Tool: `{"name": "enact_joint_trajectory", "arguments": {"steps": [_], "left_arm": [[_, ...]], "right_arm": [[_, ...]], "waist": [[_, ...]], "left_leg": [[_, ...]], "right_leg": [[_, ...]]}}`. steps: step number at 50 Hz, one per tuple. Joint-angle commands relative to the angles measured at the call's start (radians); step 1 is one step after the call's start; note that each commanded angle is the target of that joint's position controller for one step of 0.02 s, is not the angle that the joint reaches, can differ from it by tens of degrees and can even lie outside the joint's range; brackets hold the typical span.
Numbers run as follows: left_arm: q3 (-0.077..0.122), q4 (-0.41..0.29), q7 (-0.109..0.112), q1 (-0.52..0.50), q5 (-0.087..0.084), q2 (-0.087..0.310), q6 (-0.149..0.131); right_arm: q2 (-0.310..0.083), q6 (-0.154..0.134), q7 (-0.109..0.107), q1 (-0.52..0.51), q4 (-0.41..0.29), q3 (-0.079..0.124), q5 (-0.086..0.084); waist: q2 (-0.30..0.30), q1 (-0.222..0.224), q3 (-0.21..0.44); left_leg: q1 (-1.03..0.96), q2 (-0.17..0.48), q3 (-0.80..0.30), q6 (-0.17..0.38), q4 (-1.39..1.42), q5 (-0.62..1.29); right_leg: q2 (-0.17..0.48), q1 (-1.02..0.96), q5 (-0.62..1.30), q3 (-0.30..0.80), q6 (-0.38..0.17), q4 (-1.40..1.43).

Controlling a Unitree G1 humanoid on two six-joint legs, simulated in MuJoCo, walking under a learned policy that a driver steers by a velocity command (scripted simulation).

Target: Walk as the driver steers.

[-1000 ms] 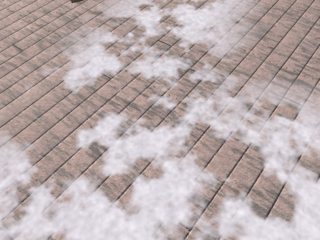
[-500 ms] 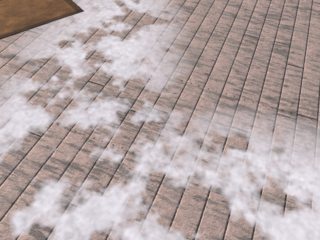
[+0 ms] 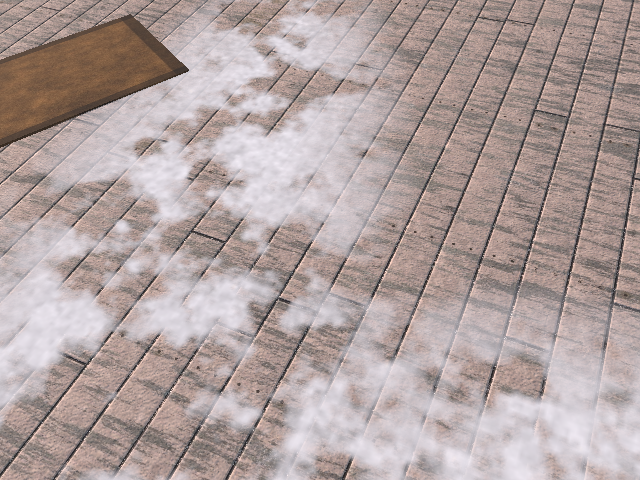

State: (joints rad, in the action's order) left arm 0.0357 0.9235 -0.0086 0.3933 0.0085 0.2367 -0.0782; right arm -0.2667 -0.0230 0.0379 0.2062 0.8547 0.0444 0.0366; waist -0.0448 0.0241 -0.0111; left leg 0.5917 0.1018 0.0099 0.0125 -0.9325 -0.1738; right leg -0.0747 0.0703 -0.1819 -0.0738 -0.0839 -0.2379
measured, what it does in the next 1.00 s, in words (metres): walks ahead: left foot, then right foot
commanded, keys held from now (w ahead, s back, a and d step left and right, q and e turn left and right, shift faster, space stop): w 0.72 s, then w+q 0.28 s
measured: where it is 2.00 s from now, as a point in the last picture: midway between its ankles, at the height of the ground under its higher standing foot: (295, 286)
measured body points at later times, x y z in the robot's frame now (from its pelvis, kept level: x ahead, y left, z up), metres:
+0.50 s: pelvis +0.27 +0.06 +0.00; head +0.28 +0.07 +0.45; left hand +0.35 +0.31 -0.14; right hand +0.28 -0.21 -0.14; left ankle +0.26 +0.12 -0.75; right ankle +0.31 -0.10 -0.67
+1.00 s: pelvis +0.54 +0.00 +0.00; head +0.56 -0.01 +0.45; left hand +0.57 +0.27 -0.13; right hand +0.60 -0.25 -0.15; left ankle +0.50 +0.14 -0.66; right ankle +0.56 -0.07 -0.75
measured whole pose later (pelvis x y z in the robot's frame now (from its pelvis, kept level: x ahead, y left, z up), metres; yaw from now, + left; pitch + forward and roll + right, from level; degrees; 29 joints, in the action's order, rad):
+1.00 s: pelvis +0.54 +0.00 +0.00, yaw +6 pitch +0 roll +0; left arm 0.05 0.96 0.01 0.26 0.02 0.21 -0.09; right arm -0.24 -0.03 0.02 0.28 0.97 0.07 0.02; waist -0.04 -0.01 -0.05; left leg 0.49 0.06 -0.01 0.08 -1.11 -0.26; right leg -0.02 0.17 -0.18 -0.18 -0.08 -0.35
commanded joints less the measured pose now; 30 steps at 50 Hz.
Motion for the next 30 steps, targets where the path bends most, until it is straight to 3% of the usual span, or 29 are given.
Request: {"name": "enact_joint_trajectory", "arguments": {"steps": [1, 6, 9, 11, 12, 13, 14, 15, 16, 17, 18, 19, 20, 23, 26, 30], "left_arm": [[0.023, -0.027, 0.001, 0.013, -0.003, 0.117, -0.016], [0.025, 0.024, 0.007, 0.087, 0.006, 0.132, -0.014], [0.028, 0.046, 0.016, 0.086, 0.012, 0.146, -0.009], [0.031, 0.054, 0.02, 0.057, 0.014, 0.161, -0.006], [0.029, 0.056, 0.019, 0.043, 0.011, 0.159, -0.001], [0.019, 0.037, 0.019, 0.039, 0.005, 0.135, -0.003], [-0.004, 0.011, 0.008, 0.151, -0.032, 0.028, -0.004], [0.022, 0.026, 0.012, 0.097, 0.003, 0.122, -0.002], [0.029, 0.002, 0.009, 0.02, 0.005, 0.122, -0.002], [0.023, -0.004, 0.003, -0.018, 0.004, 0.105, -0.006], [0.024, -0.001, 0.001, -0.036, 0.011, 0.088, 0.0], [0.019, 0.005, -0.004, -0.006, 0.024, 0.068, 0.014], [0.017, 0.014, -0.011, 0.0, 0.03, 0.059, 0.027], [0.017, -0.009, -0.022, -0.073, 0.028, 0.048, 0.043], [0.015, -0.052, -0.025, -0.211, 0.026, 0.051, 0.043], [0.001, -0.095, -0.027, -0.352, 0.018, 0.029, 0.038]], "right_arm": [[-0.03, -0.007, 0.003, -0.08, -0.071, 0.0, -0.003], [-0.031, -0.014, 0.0, -0.218, -0.115, -0.01, -0.009], [-0.045, -0.021, -0.005, -0.227, -0.127, -0.005, -0.009], [-0.063, -0.03, -0.017, -0.116, -0.094, 0.007, -0.006], [-0.078, -0.04, -0.026, 0.038, -0.04, 0.019, 0.0], [-0.14, -0.049, -0.038, 0.224, 0.009, 0.039, 0.021], [-0.265, -0.046, -0.043, 0.322, 0.024, 0.074, 0.031], [-0.213, -0.035, -0.034, 0.259, 0.02, 0.064, -0.01], [-0.17, -0.033, -0.032, 0.141, 0.007, 0.051, -0.023], [-0.103, -0.038, -0.027, 0.073, -0.003, 0.035, -0.021], [-0.07, -0.047, -0.026, 0.06, 0.006, 0.023, -0.02], [-0.056, -0.05, -0.03, 0.046, 0.019, 0.019, -0.027], [-0.05, -0.058, -0.03, 0.057, 0.028, 0.017, -0.025], [-0.076, -0.075, -0.029, 0.119, 0.064, 0.024, -0.029], [-0.067, -0.076, -0.03, 0.174, 0.092, 0.02, -0.03], [-0.071, -0.075, -0.032, 0.234, 0.119, 0.018, -0.028]], "waist": [[0.099, -0.007, -0.066], [0.105, 0.029, -0.086], [0.108, 0.014, -0.09], [0.114, -0.043, -0.031], [0.086, -0.11, 0.05], [0.033, -0.175, 0.166], [-0.215, -0.146, 0.311], [-0.088, -0.134, 0.283], [-0.042, -0.081, 0.115], [0.005, -0.058, 0.04], [0.003, -0.036, -0.015], [-0.034, -0.003, -0.014], [-0.04, 0.002, -0.013], [-0.021, 0.008, -0.036], [-0.01, -0.021, -0.077], [-0.013, -0.058, -0.085]], "left_leg": [[0.071, 0.009, 0.018, -0.015, 0.118, 0.102], [0.032, -0.027, 0.05, 0.014, 0.293, 0.149], [-0.014, -0.051, 0.058, 0.054, 0.353, 0.074], [-0.186, -0.107, 0.084, 0.09, 0.399, 0.006], [-0.374, -0.135, 0.099, 0.115, 0.464, 0.036], [-0.643, -0.009, -0.037, 0.161, 0.471, -0.006], [-0.945, 0.299, -0.534, 0.302, 0.554, -0.123], [-0.877, 0.3, -0.68, 0.293, 0.659, -0.137], [-0.723, 0.264, -0.501, 0.263, 0.669, -0.168], [-0.593, 0.222, -0.395, 0.237, 0.712, -0.108], [-0.512, 0.167, -0.299, 0.198, 0.729, 0.015], [-0.445, 0.137, -0.241, 0.181, 0.761, 0.01], [-0.412, 0.122, -0.212, 0.182, 0.779, 0.046], [-0.423, 0.105, -0.15, 0.199, 0.819, 0.126], [-0.465, 0.084, -0.105, 0.196, 0.843, 0.162], [-0.516, 0.072, -0.058, 0.184, 0.832, 0.251]], "right_leg": [[0.258, 0.003, 0.24, 0.166, -0.126, 0.136], [0.276, -0.085, 0.345, 0.132, -0.112, 0.102], [0.305, -0.153, 0.468, 0.13, -0.099, 0.044], [0.294, -0.163, 0.726, 0.101, -0.073, -0.106], [0.255, -0.125, 0.77, 0.065, -0.054, -0.286], [0.21, 0.05, 0.55, 0.033, -0.033, -0.542], [0.027, 0.417, -0.055, -0.023, 0.021, -0.953], [0.016, 0.523, -0.319, 0.129, 0.0, -1.046], [0.079, 0.566, -0.237, 0.141, -0.009, -1.053], [0.118, 0.541, -0.163, 0.134, -0.009, -0.994], [0.145, 0.502, -0.132, 0.128, -0.007, -0.938], [0.16, 0.449, -0.114, 0.116, 0.009, -0.895], [0.163, 0.415, -0.099, 0.106, 0.019, -0.884], [0.182, 0.483, -0.022, 0.082, 0.043, -0.824], [0.198, 0.574, 0.08, 0.058, 0.07, -0.682], [0.171, 0.548, 0.177, 0.022, 0.074, -0.473]]}}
